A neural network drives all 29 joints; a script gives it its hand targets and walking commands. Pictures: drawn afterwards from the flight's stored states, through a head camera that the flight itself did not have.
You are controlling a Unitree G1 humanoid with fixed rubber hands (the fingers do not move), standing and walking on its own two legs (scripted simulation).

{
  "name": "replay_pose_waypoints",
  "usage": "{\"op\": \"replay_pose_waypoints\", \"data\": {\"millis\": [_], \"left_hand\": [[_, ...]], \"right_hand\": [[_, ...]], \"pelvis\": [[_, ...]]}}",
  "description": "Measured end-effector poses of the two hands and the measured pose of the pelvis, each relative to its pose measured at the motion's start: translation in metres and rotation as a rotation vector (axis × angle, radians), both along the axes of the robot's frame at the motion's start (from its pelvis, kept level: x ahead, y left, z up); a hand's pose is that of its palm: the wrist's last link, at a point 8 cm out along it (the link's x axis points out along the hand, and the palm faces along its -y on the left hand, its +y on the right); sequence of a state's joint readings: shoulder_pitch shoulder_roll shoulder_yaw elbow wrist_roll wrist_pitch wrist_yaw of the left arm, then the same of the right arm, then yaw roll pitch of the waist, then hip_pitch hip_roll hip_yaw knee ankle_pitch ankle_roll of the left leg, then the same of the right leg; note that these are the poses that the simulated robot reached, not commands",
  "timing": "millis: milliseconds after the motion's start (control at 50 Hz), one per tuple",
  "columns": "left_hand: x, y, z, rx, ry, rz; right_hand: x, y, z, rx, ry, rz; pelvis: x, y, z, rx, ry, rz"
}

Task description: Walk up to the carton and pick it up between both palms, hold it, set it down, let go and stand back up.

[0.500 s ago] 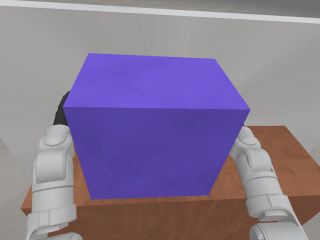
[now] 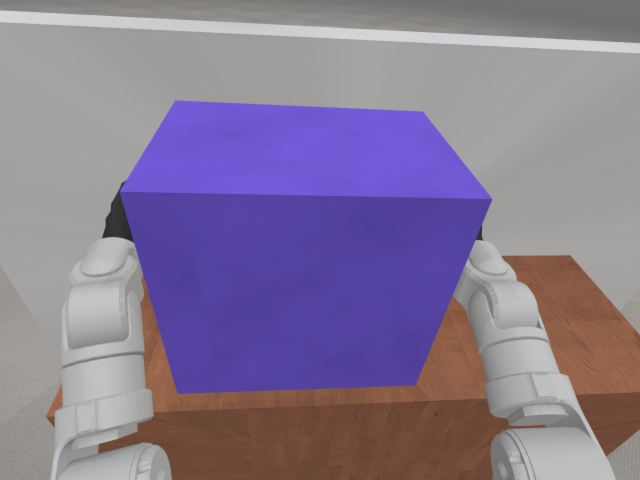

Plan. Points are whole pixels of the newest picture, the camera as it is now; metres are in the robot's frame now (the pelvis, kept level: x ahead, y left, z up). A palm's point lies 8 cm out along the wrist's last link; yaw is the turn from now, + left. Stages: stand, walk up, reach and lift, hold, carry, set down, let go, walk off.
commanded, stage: hold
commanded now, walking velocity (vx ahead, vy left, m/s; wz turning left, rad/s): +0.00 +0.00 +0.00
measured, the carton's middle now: (301, 250) +0.37 +0.01 +0.16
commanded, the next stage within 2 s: none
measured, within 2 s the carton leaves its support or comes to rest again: neither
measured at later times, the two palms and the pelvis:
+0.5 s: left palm (127, 241) +0.35 +0.21 +0.19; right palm (461, 241) +0.36 -0.19 +0.18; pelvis +0.00 +0.00 +0.00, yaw +0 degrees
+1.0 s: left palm (126, 240) +0.35 +0.21 +0.19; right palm (461, 241) +0.36 -0.19 +0.19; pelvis +0.00 +0.00 +0.00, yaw +0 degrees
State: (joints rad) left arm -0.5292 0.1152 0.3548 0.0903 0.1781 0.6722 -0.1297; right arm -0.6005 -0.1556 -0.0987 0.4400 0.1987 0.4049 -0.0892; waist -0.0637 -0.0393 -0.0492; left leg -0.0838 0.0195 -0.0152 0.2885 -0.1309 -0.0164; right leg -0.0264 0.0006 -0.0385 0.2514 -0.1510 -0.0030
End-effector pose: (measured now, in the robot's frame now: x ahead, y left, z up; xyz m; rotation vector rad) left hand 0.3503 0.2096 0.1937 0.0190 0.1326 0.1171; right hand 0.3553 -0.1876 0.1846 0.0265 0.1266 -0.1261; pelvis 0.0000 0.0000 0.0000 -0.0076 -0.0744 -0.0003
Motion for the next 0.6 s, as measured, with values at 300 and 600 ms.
{"op": "replay_pose_waypoints", "data": {"millis": [300, 600], "left_hand": [[0.0012, 0.0003, -0.0012, 0.002, 0.000, 0.003], [0.0005, -0.0012, -0.0025, 0.001, -0.003, 0.003]], "right_hand": [[0.0026, 0.0004, 0.0003, -0.003, -0.001, 0.004], [0.0019, -0.0011, -0.0001, -0.002, -0.004, 0.004]], "pelvis": [[0.0009, 0.0003, 0.0001, 0.000, 0.006, -0.001], [0.0033, -0.0007, -0.0001, -0.001, 0.000, 0.000]]}}
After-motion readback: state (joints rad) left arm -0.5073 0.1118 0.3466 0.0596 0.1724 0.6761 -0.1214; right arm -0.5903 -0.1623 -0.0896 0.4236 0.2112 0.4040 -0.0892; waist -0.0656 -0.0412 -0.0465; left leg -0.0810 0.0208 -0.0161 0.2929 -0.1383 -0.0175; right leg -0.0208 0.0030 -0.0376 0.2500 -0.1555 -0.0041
